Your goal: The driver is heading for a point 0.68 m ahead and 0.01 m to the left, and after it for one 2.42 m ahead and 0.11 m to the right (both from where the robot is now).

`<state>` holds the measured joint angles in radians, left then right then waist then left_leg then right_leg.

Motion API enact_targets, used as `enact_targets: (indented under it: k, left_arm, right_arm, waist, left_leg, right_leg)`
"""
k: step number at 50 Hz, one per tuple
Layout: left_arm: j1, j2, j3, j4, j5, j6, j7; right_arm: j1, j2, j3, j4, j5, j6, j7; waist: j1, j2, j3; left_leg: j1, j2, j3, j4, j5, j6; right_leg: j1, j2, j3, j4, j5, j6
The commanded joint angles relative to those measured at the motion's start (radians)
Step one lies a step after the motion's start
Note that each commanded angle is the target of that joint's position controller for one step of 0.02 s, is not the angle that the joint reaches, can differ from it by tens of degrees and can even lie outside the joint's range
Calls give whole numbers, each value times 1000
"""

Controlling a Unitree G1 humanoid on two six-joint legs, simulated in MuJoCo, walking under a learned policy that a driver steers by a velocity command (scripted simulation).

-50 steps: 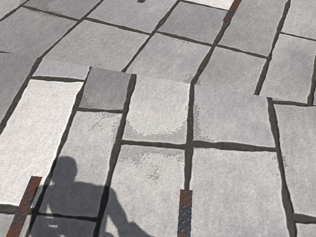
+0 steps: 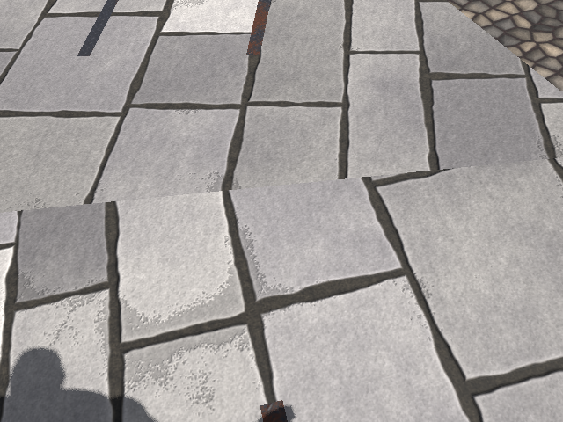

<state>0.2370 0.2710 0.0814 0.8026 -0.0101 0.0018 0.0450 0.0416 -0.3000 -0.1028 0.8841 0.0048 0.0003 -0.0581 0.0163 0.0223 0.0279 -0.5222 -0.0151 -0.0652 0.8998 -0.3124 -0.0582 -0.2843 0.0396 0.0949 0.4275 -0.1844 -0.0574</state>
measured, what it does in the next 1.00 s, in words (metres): walks ahead: left foot, then right foot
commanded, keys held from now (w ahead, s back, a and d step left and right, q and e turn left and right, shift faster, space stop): e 0.14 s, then no key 0.32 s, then w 0.54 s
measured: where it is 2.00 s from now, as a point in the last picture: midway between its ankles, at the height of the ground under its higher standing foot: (338, 376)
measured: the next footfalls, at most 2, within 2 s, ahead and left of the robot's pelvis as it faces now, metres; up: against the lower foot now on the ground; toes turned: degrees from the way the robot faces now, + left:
left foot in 0.20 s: +0.07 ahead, +0.14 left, +0.00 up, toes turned -12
right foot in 0.54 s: +0.00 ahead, -0.11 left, +0.00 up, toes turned -8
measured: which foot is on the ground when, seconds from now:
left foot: up 0.00-0.18, down 0.20-0.56, up 0.58-0.90, down 0.92-1.00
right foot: down 0.00-0.20, up 0.22-0.52, down 0.54-0.92, up 0.94-1.00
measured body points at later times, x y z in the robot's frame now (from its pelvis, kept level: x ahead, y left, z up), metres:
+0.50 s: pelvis +0.01 +0.03 +0.00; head +0.04 +0.04 +0.44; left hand +0.19 +0.28 -0.12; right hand +0.06 -0.26 -0.12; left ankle +0.03 +0.15 -0.75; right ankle -0.03 -0.11 -0.73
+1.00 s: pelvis +0.15 +0.05 -0.02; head +0.17 +0.06 +0.43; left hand +0.23 +0.32 -0.15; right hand +0.24 -0.25 -0.11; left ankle +0.21 +0.13 -0.75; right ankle +0.00 -0.09 -0.68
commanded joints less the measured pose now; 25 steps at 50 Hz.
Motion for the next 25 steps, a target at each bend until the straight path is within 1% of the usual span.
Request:
enact_targets:
  k: [1,3,6,7,8,9,10,11,12,13,14,15,16,18,19,21,22,23,24,25]
  left_arm:
    - [-2,193,50,-67,0,-1,7]
    - [-23,199,53,-80,2,6,3]
    - [-60,197,52,-102,-3,15,-2]
    - [-76,196,50,-109,-6,19,-1]
    - [-101,189,46,-118,-11,25,2]
    - [-103,175,39,-124,-16,30,7]
    - [-66,132,26,-127,-6,33,10]
    - [-7,83,15,-133,1,25,7]
    - [-25,162,36,-143,10,12,4]
    - [-14,217,54,-123,3,10,1]
    - [-5,214,59,-101,0,16,2]
    - [-1,191,55,-87,2,25,6]
    - [-6,163,47,-87,4,31,6]
    - [-35,122,30,-98,-3,30,2]
    - [-55,106,21,-105,-4,28,1]
    - [-91,75,1,-115,3,24,-4]
    - [-107,72,-3,-118,1,21,-7]
    - [-105,87,0,-114,-4,20,-8]
    - [-75,92,2,-98,-8,20,-10]
    - [-38,87,2,-76,-9,19,-14]
  right_arm:
    - [-62,-55,-2,-70,5,-20,10]
    - [-46,-66,-2,-69,9,-26,18]
    - [-5,-82,-3,-66,13,-39,32]
    - [20,-86,-4,-62,14,-44,37]
    - [66,-89,-5,-49,14,-49,44]
    - [106,-102,-9,-36,9,-51,50]
    - [123,-150,-20,-35,-7,-48,49]
    - [81,-220,-27,-53,-25,-34,39]
    - [90,-188,-18,-62,-50,-36,43]
    - [50,-150,-6,-81,-40,-40,42]
    - [6,-121,0,-87,-24,-40,42]
    - [-5,-105,7,-91,-10,-39,41]
    - [1,-95,15,-86,-3,-38,40]
    - [30,-89,22,-67,-7,-31,36]
    - [41,-90,24,-59,-9,-29,33]
    - [48,-113,23,-50,-9,-21,31]
    - [65,-133,18,-44,-8,-17,32]
    - [83,-149,16,-39,-6,-14,34]
    - [94,-147,19,-32,-1,-13,37]
    - [90,-141,23,-30,9,-13,42]
  waist:
    - [13,-175,-94]
    - [12,-180,-99]
    - [0,-187,-117]
    - [-13,-188,-125]
    - [-42,-181,-136]
    - [-58,-163,-143]
    - [-38,-57,-168]
    - [32,206,-141]
    - [-2,236,-131]
    - [9,147,-110]
    - [24,108,-86]
    - [22,98,-73]
    - [14,103,-64]
    - [1,122,-62]
    - [-10,134,-68]
    - [-32,156,-79]
    - [-48,169,-77]
    - [-56,172,-78]
    - [-46,159,-91]
    - [-24,145,-82]
  left_leg:
    - [-42,-4,-18,-124,-10,-15]
    - [23,-15,-18,-173,-30,-15]
    - [104,-27,-22,-274,-42,-4]
    - [145,-29,-20,-338,-18,3]
    - [211,-22,-5,-445,63,15]
    - [306,4,1,-560,195,33]
    - [434,143,-110,-584,289,81]
    - [512,325,-330,-575,560,209]
    - [444,442,-461,-595,598,354]
    - [419,404,-390,-591,549,356]
    - [406,329,-287,-575,495,304]
    - [404,283,-232,-571,446,271]
    - [395,268,-205,-569,472,272]
    - [395,228,-139,-577,480,274]
    - [418,222,-124,-575,473,273]
    - [407,212,-100,-569,465,266]
    - [398,218,-106,-567,472,269]
    - [397,226,-118,-559,478,272]
    - [385,222,-121,-564,368,265]
    - [337,207,-115,-569,217,247]
  right_leg:
    - [179,-228,283,-98,166,-163]
    - [148,-226,316,-88,204,-171]
    - [155,-216,374,-54,310,-163]
    - [158,-206,386,-36,341,-152]
    - [153,-186,371,-5,348,-127]
    - [117,-150,344,29,287,-86]
    - [11,-83,275,144,95,-36]
    - [-198,95,104,324,-343,22]
    - [-271,88,87,548,-505,64]
    - [-274,56,112,673,-441,79]
    - [-279,49,106,715,-373,94]
    - [-286,45,103,733,-326,110]
    - [-278,45,103,745,-289,125]
    - [-235,33,55,645,-248,141]
    - [-217,12,31,556,-238,147]
    - [-112,-33,-33,371,-241,153]
    - [-69,-36,-58,302,-246,152]
    - [-34,-31,-74,241,-225,149]
    - [25,-28,-87,145,-170,137]
    - [111,-16,-112,14,-70,115]
Keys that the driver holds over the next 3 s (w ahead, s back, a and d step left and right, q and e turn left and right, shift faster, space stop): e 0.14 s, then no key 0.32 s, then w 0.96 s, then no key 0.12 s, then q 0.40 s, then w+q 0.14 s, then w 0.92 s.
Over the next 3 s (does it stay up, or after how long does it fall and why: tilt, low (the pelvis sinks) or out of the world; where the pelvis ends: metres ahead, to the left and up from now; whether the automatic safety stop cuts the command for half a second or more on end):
stays up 1.01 0.02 -0.02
